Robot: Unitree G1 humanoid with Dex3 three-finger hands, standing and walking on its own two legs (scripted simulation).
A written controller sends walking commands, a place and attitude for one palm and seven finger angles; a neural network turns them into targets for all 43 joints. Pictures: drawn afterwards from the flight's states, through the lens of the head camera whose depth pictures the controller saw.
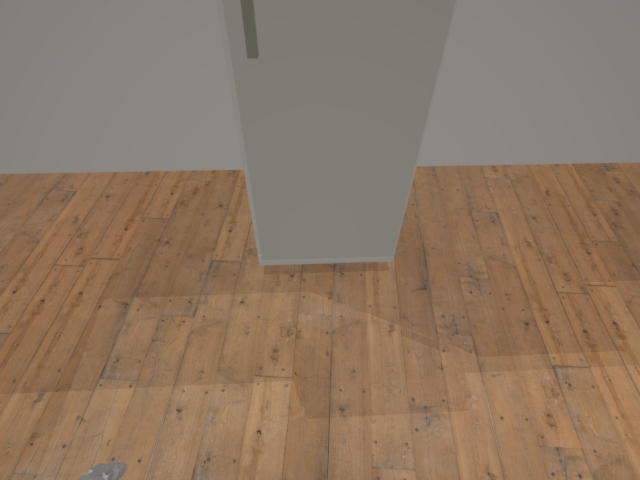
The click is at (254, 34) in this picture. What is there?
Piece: fridge door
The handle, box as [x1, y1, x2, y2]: [240, 0, 258, 57]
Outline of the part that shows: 240,0 247,57 257,57 258,52 253,2 252,0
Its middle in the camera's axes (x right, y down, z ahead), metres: -0.15 -0.50 +0.77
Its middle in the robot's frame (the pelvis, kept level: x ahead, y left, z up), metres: +0.94 +0.20 +0.24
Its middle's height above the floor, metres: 1.01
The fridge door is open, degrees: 0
